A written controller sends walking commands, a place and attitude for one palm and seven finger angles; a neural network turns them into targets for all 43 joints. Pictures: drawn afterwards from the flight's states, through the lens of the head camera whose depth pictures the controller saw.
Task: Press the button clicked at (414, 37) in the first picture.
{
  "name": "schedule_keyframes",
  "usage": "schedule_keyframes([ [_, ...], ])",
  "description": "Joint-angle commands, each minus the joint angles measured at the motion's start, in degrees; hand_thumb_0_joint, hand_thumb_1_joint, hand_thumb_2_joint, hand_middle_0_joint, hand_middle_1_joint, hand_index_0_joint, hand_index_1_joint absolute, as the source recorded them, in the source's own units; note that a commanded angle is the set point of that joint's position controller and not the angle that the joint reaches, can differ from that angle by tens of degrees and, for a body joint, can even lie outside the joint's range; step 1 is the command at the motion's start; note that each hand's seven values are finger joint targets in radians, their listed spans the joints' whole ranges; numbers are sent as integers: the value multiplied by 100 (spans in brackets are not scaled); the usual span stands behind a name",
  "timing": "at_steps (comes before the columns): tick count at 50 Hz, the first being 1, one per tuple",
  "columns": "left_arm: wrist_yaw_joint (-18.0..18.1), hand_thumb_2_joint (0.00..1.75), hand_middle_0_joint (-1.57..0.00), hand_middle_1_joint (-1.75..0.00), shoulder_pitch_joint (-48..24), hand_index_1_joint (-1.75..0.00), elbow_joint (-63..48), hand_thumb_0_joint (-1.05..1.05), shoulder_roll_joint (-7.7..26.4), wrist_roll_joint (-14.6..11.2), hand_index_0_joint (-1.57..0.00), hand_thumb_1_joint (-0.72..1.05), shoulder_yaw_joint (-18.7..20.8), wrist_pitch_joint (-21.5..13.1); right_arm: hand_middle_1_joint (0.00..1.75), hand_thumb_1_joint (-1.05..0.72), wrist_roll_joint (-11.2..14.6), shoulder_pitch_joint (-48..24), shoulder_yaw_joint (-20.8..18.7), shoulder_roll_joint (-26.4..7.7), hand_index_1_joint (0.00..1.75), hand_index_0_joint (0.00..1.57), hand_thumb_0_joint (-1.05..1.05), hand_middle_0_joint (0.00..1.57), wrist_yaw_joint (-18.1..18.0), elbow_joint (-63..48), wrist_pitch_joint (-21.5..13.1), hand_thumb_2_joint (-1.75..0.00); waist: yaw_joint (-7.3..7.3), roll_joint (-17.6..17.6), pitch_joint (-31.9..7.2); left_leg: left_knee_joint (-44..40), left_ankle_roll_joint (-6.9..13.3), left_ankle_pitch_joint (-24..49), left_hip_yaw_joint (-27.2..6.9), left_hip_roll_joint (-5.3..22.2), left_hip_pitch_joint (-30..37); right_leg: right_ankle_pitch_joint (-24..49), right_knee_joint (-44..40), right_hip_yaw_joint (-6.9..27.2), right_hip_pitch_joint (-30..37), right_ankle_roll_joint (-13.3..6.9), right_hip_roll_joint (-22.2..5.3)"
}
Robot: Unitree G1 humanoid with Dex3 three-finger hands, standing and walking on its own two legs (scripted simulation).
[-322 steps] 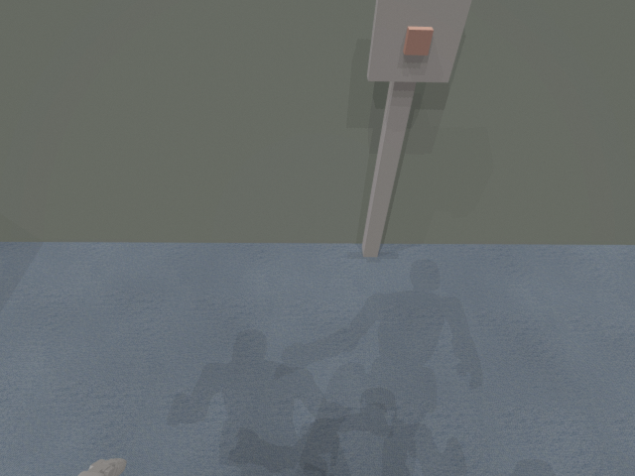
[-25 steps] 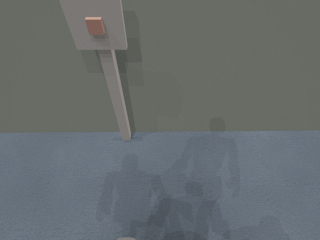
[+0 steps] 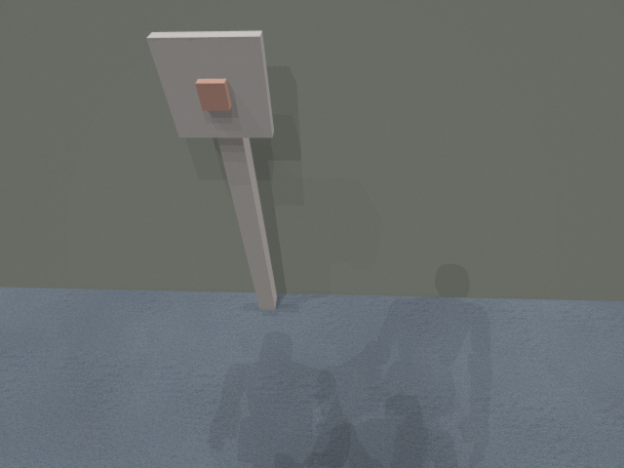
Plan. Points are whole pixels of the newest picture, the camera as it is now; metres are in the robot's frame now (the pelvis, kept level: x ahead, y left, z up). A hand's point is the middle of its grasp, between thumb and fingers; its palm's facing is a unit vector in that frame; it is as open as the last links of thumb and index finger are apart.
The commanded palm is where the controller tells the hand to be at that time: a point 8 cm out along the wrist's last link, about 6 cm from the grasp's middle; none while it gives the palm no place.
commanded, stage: take the last steps up to it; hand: left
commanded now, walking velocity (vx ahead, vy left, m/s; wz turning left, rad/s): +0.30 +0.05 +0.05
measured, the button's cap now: (214, 94) +0.76 +0.25 +0.12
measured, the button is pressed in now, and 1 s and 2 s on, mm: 0 0 0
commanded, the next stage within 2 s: come to a stop and stand still in 0.54 s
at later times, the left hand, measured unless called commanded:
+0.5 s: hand out of the picture +0.08 +0.24 -0.18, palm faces +0.09 -0.99 -0.12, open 7.4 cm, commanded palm none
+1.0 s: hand (190, 356) +0.33 +0.25 -0.16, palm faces +0.00 -0.98 -0.22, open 7.3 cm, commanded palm none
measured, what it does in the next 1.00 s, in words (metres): walks ahead: left foot, then right foot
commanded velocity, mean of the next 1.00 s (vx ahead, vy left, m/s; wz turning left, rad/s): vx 0.05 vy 0.02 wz -0.01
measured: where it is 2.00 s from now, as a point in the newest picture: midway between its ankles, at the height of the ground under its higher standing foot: outside the picture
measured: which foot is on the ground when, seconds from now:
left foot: up 0.00-0.36, down 0.38-0.90, up 0.92-1.00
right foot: down 0.00-0.40, up 0.42-0.82, down 0.84-1.00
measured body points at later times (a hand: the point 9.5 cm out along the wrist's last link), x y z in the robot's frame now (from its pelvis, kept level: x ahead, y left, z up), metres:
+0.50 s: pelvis +0.16 +0.08 +0.00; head +0.18 +0.11 +0.45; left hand +0.08 +0.30 -0.17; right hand +0.25 -0.14 -0.13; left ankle +0.21 +0.17 -0.73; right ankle +0.07 -0.06 -0.65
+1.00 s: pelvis +0.24 +0.08 +0.00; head +0.28 +0.07 +0.45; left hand +0.33 +0.30 -0.15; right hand +0.22 -0.13 -0.17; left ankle +0.19 +0.19 -0.70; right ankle +0.29 -0.04 -0.73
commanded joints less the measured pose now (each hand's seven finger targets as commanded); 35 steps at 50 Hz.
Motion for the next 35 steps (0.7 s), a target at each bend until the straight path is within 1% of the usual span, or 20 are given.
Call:
schedule_keyframes([
  [1,213,90,-20,-30,957,-30,102,0,1006,-56,-20,90,253,-92,30,-90,-56,-809,-171,-488,30,20,0,20,118,-720,-179,-90,335,-939,900,2154,-43,551,-287,550,-2678,-2358,-2860,2939,480,-667,-2163],
  [2,221,90,-20,-30,774,-30,61,0,792,-49,-20,90,209,-121,30,-90,-74,-595,-163,-326,30,20,0,20,141,-607,-140,-90,174,-748,778,2048,-118,935,-208,600,-2397,-1579,-2745,2172,347,-498,-1836],
  [3,223,90,-20,-30,759,-30,94,0,689,-55,-20,90,183,-151,30,-90,-76,-391,-148,-203,30,20,0,20,157,-484,-119,-90,92,-827,641,1922,-169,1138,-95,613,-2197,-952,-2674,1661,390,-418,-1603],
  [5,217,90,-20,-30,819,-30,155,0,626,-52,-20,90,138,-200,30,-90,-68,-293,-138,-122,30,20,0,20,175,-459,-76,-90,9,-1064,617,1622,-280,1420,90,644,-2065,-246,-2674,1075,274,-361,-1400],
  [10,203,90,-20,-30,1204,-30,449,0,781,-43,-20,90,161,-264,30,-90,-30,-929,-108,-36,30,20,0,20,262,-710,-141,-90,170,-948,620,339,-351,1626,426,660,-2073,661,-2515,724,691,-477,-1366],
  [13,214,90,-20,-30,1303,-30,573,0,811,-24,-20,90,169,-240,30,-90,-11,-1258,-80,0,30,20,0,20,289,-830,-195,-90,247,-1165,617,-299,-278,1533,554,574,-1677,981,-2300,641,727,-445,-1382],
  [15,230,90,-20,-30,1216,-30,581,0,881,-13,-20,90,215,-197,30,-90,7,-1196,-84,-40,30,20,0,20,277,-827,-247,-90,188,-1270,549,-603,-196,1343,594,527,-1251,1126,-2034,605,720,-437,-1443],
  [16,236,90,-20,-30,1180,-30,603,0,875,-23,-20,90,225,-168,30,-90,2,-1052,-87,-105,30,20,0,20,253,-771,-272,-90,100,-1162,486,-869,-167,1360,640,461,-841,1125,-1813,565,639,-392,-1393],
  [17,238,90,-20,-30,1115,-30,596,0,867,-42,-20,90,232,-135,30,-90,-16,-635,-110,-202,30,20,0,20,212,-641,-311,-90,-121,-948,320,-1302,-148,1550,777,331,-78,1268,-1269,365,397,-284,-1225],
  [18,220,90,-20,-30,1155,-30,606,0,719,-48,-20,90,206,-111,30,-90,-43,78,-179,-504,30,20,0,20,150,-406,-352,-90,-402,-191,-95,-1640,-108,1607,672,355,979,1381,-111,122,105,-154,-921],
  [19,191,90,-20,-30,1425,-30,517,0,398,-109,-20,90,165,-79,30,-90,-124,807,-322,-1137,30,20,0,20,55,-248,-405,-90,-580,1229,-763,-1932,291,1988,-944,1685,2151,-213,1515,-272,-936,116,-248],
  [20,181,90,-20,-30,1234,-30,321,0,277,-116,-20,90,120,-92,30,-90,-52,1235,-355,-1456,30,20,0,20,-11,-157,-348,-90,-665,1722,-926,-2597,734,2388,-2089,2505,2315,-2025,2870,-2,-1646,153,184],
  [21,230,90,-20,-30,949,-30,299,0,308,-103,-20,90,108,-42,30,-90,-32,963,-308,-1331,30,20,0,20,-89,-106,-333,-90,-635,1617,-919,-2851,746,1939,-2111,2572,1974,-1832,3625,531,-1879,60,-29],
  [22,198,90,-20,-30,658,-30,296,0,327,-103,-20,90,136,-50,30,-90,-13,426,-264,-1046,30,20,0,20,-98,-259,-331,-90,-485,1089,-431,-2915,804,1651,-1783,2444,1273,-1352,3899,618,-2024,37,-275],
  [23,131,90,-20,-30,525,-30,333,0,352,-90,-20,90,153,-47,30,-90,-5,21,-167,-729,30,20,0,20,-102,-365,-373,-90,-317,401,-11,-3020,759,1599,-1406,2223,681,-902,3842,635,-1891,63,-422],
  [24,99,90,-20,-30,609,-30,409,0,237,-44,-20,90,156,-12,30,-90,-22,-201,-104,-560,30,20,0,20,-97,-413,-412,-90,-141,341,176,-3139,589,1755,-880,1982,218,-606,3621,655,-1667,110,-510],
  [26,98,90,-20,-30,932,-30,485,0,104,-19,-20,90,157,119,30,-90,-12,-389,-72,-318,30,20,0,20,-113,-458,-458,-90,59,496,169,-3322,531,1808,-302,1703,-190,-229,3297,580,-1302,187,-466],
  [29,96,90,-20,-30,884,-30,409,0,142,-11,-20,90,162,190,30,-90,-8,-327,-68,-346,30,20,0,20,-131,-443,-482,-90,119,273,20,-3379,654,2239,-158,1663,103,46,2833,599,-1422,258,-441],
  [32,99,90,-20,-30,453,-30,198,0,195,-16,-20,90,144,232,30,-90,-12,-231,-62,-382,30,20,0,20,-130,-388,-455,-90,72,171,189,-3362,772,2616,-53,1686,346,145,2131,573,-1535,315,-436],
  [35,195,90,-20,-30,228,-30,155,0,162,-68,-20,90,56,254,30,-90,-31,-327,-1,-333,30,20,0,20,-165,-306,-406,-90,100,243,121,-2862,707,4421,238,1640,315,160,1029,527,-795,346,-322],
])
